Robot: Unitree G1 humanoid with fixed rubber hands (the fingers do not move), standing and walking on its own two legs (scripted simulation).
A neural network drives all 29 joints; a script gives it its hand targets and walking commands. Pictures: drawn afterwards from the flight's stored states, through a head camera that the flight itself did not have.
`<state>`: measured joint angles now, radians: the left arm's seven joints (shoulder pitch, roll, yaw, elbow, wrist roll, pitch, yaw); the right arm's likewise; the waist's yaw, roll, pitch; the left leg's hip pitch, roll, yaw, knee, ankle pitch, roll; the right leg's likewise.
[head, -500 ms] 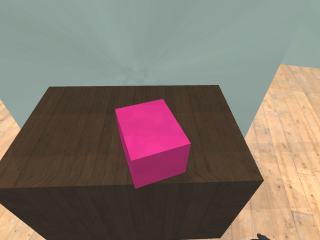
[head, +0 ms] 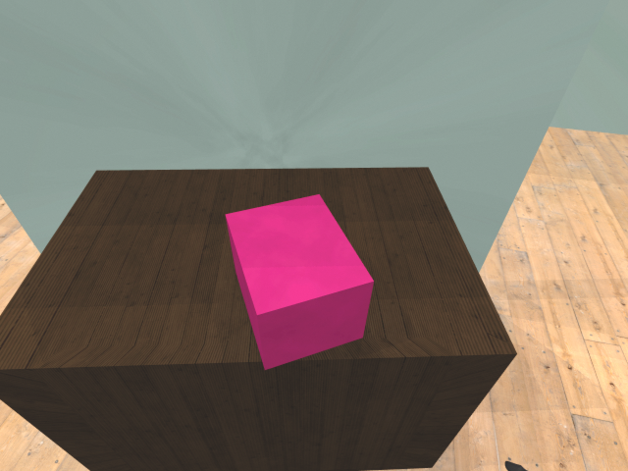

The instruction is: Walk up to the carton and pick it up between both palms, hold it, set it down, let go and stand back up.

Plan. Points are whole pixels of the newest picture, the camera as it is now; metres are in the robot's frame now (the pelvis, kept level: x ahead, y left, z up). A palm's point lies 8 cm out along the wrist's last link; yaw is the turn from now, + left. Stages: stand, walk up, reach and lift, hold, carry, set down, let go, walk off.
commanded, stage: walk up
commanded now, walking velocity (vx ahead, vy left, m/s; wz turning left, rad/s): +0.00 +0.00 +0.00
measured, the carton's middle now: (294, 276) +0.48 +0.04 -0.05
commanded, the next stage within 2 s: reach and lift in 0.92 s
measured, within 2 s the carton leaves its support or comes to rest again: neither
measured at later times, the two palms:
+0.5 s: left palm out of the picture +0.11 +0.27 -0.11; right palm out of the picture +0.12 -0.27 -0.09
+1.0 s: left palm out of the picture +0.11 +0.28 -0.11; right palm out of the picture +0.12 -0.27 -0.09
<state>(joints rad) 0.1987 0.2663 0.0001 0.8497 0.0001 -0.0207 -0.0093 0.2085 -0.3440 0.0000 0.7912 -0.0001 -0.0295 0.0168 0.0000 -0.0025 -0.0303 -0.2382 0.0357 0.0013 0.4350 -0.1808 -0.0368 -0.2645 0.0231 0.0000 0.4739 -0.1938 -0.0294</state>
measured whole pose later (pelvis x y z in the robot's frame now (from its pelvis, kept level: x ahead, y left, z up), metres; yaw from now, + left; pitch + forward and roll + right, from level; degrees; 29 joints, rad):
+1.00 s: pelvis +0.00 +0.02 +0.00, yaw +0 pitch -1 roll +0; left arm 0.18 0.28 0.00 0.83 0.01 0.04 0.00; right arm 0.20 -0.34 -0.01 0.81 0.00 -0.06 0.02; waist 0.00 0.00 -0.01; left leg -0.26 0.03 0.00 0.49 -0.22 -0.02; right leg -0.26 0.02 0.00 0.47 -0.20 -0.02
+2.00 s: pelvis +0.02 +0.00 +0.01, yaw +0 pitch -2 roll +1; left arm 0.26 0.16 0.00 0.49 0.03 -0.12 0.13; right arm 0.18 -0.30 -0.03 0.72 0.05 -0.39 0.17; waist 0.00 -0.02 0.02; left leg -0.14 0.03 0.01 0.32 -0.15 -0.04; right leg -0.17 0.01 0.00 0.37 -0.17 -0.03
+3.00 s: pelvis +0.04 -0.01 +0.00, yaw +0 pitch -2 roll +1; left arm 0.15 0.05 0.00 0.48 0.03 -0.28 0.22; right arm 0.04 -0.30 0.14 0.72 0.24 -0.49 0.17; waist 0.01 -0.02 0.00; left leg -0.14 0.06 0.01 0.40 -0.23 -0.06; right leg -0.17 0.05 0.00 0.45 -0.24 -0.05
